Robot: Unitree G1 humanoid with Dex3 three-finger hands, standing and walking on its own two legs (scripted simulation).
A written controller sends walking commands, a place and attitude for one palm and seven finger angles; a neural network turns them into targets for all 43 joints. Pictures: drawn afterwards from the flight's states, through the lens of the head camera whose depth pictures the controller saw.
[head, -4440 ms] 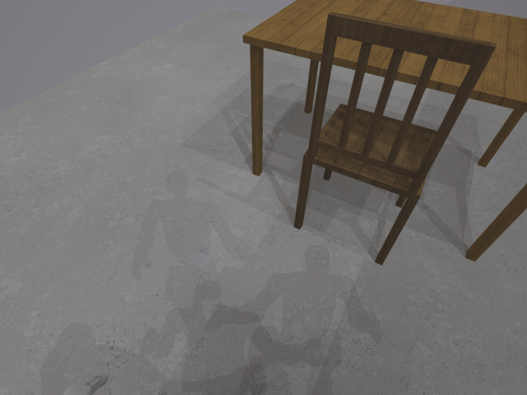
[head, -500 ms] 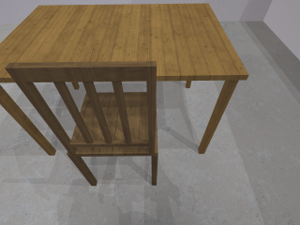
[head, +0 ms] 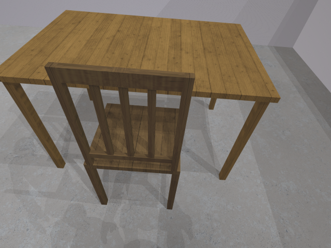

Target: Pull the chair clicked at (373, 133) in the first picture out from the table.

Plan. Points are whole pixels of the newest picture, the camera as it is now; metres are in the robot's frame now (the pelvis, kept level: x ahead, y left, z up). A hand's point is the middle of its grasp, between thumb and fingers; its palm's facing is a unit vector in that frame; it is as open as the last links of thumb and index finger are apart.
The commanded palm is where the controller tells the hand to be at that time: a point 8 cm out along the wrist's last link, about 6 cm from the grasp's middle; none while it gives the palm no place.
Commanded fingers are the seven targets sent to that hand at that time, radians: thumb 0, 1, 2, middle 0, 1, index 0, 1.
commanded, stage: come to a stop and stand still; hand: left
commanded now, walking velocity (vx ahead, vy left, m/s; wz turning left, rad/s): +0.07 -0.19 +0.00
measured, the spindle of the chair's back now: (127, 126) +0.51 +0.18 -0.05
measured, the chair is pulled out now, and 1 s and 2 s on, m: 0.00 0.00 0.00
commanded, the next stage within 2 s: look again from close up in 0.18 s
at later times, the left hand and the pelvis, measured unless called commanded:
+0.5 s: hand out of the picture +0.02 +0.15 -0.17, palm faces +0.01 -0.97 -0.26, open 7.3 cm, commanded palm none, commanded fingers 0.00 0.90 0.90 -0.20 -0.30 -0.20 -0.30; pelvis +0.01 -0.03 -0.01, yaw +0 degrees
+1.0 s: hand out of the picture +0.00 +0.13 -0.17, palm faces +0.03 -0.98 -0.22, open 7.3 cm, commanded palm none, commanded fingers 0.00 0.90 0.90 -0.20 -0.30 -0.20 -0.30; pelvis +0.00 -0.04 +0.00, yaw +0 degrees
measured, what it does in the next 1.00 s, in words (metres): steps on the spot: right foot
